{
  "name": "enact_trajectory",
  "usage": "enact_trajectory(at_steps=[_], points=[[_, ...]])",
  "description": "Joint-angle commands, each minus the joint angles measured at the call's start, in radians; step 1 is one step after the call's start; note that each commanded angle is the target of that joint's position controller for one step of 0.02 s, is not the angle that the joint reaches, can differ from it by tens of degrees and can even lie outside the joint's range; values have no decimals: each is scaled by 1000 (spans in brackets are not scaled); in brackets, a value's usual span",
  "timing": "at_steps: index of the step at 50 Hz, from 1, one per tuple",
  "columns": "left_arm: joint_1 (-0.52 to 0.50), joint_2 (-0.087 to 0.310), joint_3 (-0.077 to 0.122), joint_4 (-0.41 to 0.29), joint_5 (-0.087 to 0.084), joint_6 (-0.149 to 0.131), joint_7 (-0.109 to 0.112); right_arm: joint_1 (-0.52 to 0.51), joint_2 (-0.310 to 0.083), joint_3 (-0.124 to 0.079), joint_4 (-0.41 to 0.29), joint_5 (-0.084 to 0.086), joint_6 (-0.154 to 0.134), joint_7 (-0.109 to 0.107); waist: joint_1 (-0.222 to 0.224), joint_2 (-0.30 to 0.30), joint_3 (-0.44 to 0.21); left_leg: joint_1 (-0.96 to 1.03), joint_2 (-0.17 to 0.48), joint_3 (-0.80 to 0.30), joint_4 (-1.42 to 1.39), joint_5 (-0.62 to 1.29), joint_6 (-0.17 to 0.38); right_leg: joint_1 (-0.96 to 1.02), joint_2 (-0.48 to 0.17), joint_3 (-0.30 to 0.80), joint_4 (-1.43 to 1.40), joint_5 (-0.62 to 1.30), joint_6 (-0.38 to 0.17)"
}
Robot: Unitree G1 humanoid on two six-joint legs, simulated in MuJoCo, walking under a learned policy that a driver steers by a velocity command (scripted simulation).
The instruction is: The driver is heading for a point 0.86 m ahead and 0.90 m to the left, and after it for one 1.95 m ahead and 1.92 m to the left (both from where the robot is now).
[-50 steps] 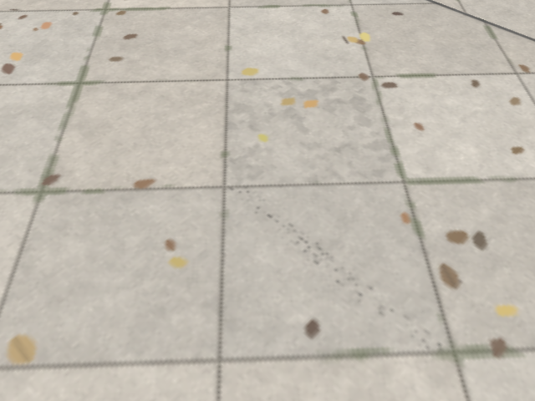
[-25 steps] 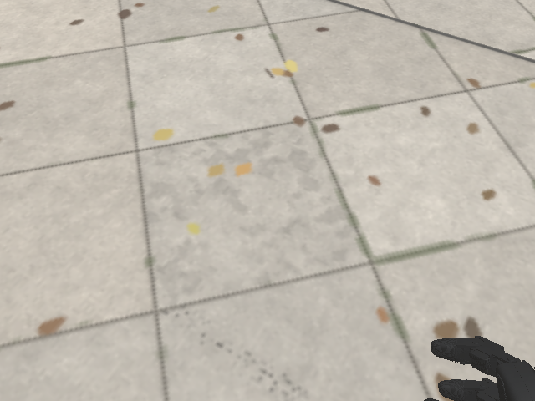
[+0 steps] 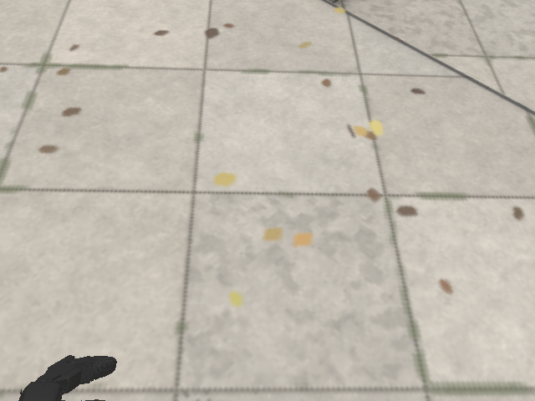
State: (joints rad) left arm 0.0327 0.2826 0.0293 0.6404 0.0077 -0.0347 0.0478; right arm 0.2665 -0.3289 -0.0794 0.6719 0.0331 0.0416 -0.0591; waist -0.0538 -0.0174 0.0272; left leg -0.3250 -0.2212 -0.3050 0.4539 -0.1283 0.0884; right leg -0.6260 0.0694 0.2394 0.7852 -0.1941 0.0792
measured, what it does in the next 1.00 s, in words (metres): steps on the spot, turning left: right foot, then left foot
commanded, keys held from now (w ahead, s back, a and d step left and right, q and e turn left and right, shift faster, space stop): q+shift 1.00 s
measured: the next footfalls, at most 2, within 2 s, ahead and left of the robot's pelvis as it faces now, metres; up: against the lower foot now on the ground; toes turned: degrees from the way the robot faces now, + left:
right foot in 0.16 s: +0.19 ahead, -0.13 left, +0.00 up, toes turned +21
left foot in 0.64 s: +0.03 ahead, +0.10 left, +0.00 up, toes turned +41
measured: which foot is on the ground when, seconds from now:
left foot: down 0.00-0.14, up 0.16-0.62, down 0.64-1.00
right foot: up 0.00-0.14, down 0.16-0.64, up 0.66-1.00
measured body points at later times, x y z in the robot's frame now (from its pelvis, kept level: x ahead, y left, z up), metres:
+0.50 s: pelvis +0.07 -0.05 +0.00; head +0.12 -0.03 +0.45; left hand +0.09 +0.26 -0.09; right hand +0.33 -0.24 -0.09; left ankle +0.02 +0.10 -0.67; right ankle +0.15 -0.14 -0.74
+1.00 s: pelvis +0.08 +0.01 +0.00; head +0.08 +0.06 +0.45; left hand -0.05 +0.32 -0.10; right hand +0.42 -0.02 -0.06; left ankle +0.00 +0.07 -0.74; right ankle +0.24 -0.04 -0.70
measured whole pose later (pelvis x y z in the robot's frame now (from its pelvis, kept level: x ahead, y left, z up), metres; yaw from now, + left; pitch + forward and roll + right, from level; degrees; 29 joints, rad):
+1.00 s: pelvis +0.08 +0.01 +0.00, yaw +57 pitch +4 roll -3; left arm 0.06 0.31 0.09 0.67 0.00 -0.02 0.01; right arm 0.17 -0.34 -0.09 0.57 0.02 0.05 -0.03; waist -0.01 -0.01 0.04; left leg -0.34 -0.11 -0.26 0.54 -0.24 0.03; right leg -0.51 0.08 0.14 0.77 -0.29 0.07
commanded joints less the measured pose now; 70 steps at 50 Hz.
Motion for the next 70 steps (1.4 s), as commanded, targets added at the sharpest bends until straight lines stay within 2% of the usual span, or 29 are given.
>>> enact_trajectory(at_steps=[1, 6, 7, 8, 9, 10, 12, 15, 19, 24, 29, 31, 32, 33, 34, 35, 36, 37, 40, 45, 52, 54, 55, 56, 57, 58, 60, 65, 70], points=[[-59, 102, 36, -81, -2, -37, -10, 10, -147, -49, -86, -5, 4, -14, 9, 173, -118, 216, 244, -309, -62, 128, 41, -1, 29, -13, -91, 4, -7], [16, 126, 62, -38, -16, -62, -29, -64, -127, -49, -143, 5, 13, 0, 51, 172, -116, 158, 194, -364, 35, 162, 20, 299, 8, -40, -414, 96, -37], [37, 131, 66, -27, -16, -57, -29, -33, -88, -36, -142, 9, 15, 6, 42, 84, -155, 78, 135, -305, 143, -137, -12, 459, -86, -6, -490, 218, -79], [21, 170, 72, -50, -1, -40, -20, 65, -23, -16, -128, -4, 16, 13, -15, -109, -217, -74, 38, -148, 350, -503, -56, 639, -301, 162, -422, 439, -184], [58, 179, 74, -57, 37, -23, -23, 78, -103, -34, -158, 4, 8, 25, -19, -264, -226, -219, 8, -13, 538, -610, -100, 642, -457, 334, -423, 549, -329], [64, 146, 76, -66, 26, -20, -20, 63, -192, -55, -144, -8, -1, 36, 4, -210, -201, -270, 91, 35, 677, -526, -149, 606, -475, 342, -438, 469, -363], [13, 98, 61, -88, 10, -2, -6, 54, -201, -66, -100, -4, 18, 32, 11, -78, -118, -300, 148, 87, 785, -370, -183, 521, -342, 133, -427, 257, -280], [6, 112, 56, -88, 18, 20, 8, 34, -125, -41, -121, -1, 27, 35, 24, -89, -55, -325, 199, 217, 856, -255, -200, 422, -272, -40, -479, 245, -274], [72, 132, 67, -61, 25, 31, 12, -55, -89, -27, -164, -2, 15, 39, 78, -123, -93, -374, 287, 262, 734, -215, -223, 539, -316, -113, -499, 278, -319], [56, 170, 89, -40, 15, 32, -7, -81, -64, -20, -171, -12, 15, 55, 76, -126, -119, -257, 327, 303, 539, -184, -194, 531, -365, -219, -499, 249, -314], [58, 193, 109, -16, -21, 19, -37, -87, -75, -34, -171, -7, 40, 79, 60, -144, -119, -90, 301, 371, 281, -200, -119, 530, -413, -301, -432, 250, -255], [66, 170, 108, 1, -40, 18, -41, -20, -81, -51, -146, -5, 45, 79, 16, -109, -131, 68, 254, 393, 81, -90, -61, 477, -389, -367, -300, 183, -173], [126, 125, 99, 26, -33, 19, -48, 63, -142, -78, -118, -7, 42, 65, -3, 21, -128, 238, 268, 292, -31, 86, -7, 332, -317, -431, -121, 62, -98], [127, 69, 80, -31, 17, 20, -55, 98, -308, -114, -137, -9, 33, 45, 40, 389, -104, 425, 540, -132, -22, 554, 136, -50, -165, -486, 240, -465, 8], [10, 88, 80, -78, 28, 13, -42, 58, -299, -103, -175, -53, -4, 56, -16, 321, -201, 360, 602, -283, -64, 479, 282, -158, -89, -243, 413, -498, 14], [-45, 130, 90, -88, 5, 13, -32, 36, -255, -92, -164, -59, -29, 66, -25, 214, -179, 333, 557, -199, -101, 329, 250, -171, -99, -189, 453, -408, -15], [-44, 131, 93, -84, -5, 11, -22, -8, -229, -83, -155, -38, -39, 61, 10, 179, -127, 294, 502, -143, -111, 234, 193, -179, -106, -167, 420, -305, -40], [-13, 143, 98, -63, 4, 14, -11, -61, -186, -69, -163, -15, -34, 52, 39, 137, -113, 267, 471, -101, -102, 200, 149, -168, -120, -156, 390, -236, -44], [43, 133, 98, -42, 12, 12, -16, -123, -159, -51, -182, -21, -19, 30, 80, 150, -146, 177, 404, -47, -80, 282, 126, -45, -72, -160, 346, -117, -26], [3, 92, 78, -46, -2, 9, -27, -101, -185, -61, -171, -12, -11, 16, 56, 159, -144, 181, 358, -126, -43, 200, 111, 6, -6, -131, 87, -84, -1], [30, 123, 85, -39, -11, -10, -47, -142, -183, -61, -184, -9, 3, 25, 52, 223, -154, 160, 327, -277, 20, 236, 88, 190, 15, -100, -170, -107, -26], [85, 129, 91, -18, -9, -16, -53, -167, -157, -49, -187, -1, 5, 26, 77, 215, -164, 120, 286, -256, 73, 192, 53, 348, -14, -135, -359, 55, -51], [87, 154, 97, -22, 2, -14, -50, -124, -117, -35, -179, -7, 5, 26, 58, 139, -184, 56, 240, -211, 149, 0, 13, 463, -116, -67, -403, 151, -89], [40, 204, 99, -52, 17, -3, -44, -19, -54, -14, -162, -28, 3, 29, -13, -131, -193, -66, 95, -47, 364, -425, -47, 558, -320, 145, -423, 374, -188], [86, 215, 104, -37, 39, -1, -47, -48, -132, -37, -182, -22, -9, 26, 10, -273, -132, -233, 51, 50, 569, -579, -102, 517, -452, 377, -477, 388, -357], [69, 173, 93, -49, 23, -4, -46, -47, -205, -58, -155, -26, -15, 22, 15, -169, -105, -258, 118, 63, 712, -505, -132, 482, -452, 334, -469, 295, -378], [40, 116, 71, -56, 1, 7, -34, -71, -172, -54, -117, -21, 0, 19, 27, -79, -72, -245, 137, 91, 779, -389, -164, 446, -323, 145, -454, 172, -301], [94, 115, 59, -25, 4, 27, -21, -115, -56, -8, -123, -17, -9, 26, 71, -141, -87, -188, 168, 191, 563, -333, -190, 508, -251, -9, -452, 240, -295], [129, 155, 65, -1, -15, 44, -27, -93, -46, 3, -91, -17, -16, 38, 85, -190, -114, 28, 197, 279, 155, -252, -169, 499, -275, -19, -410, 294, -303]])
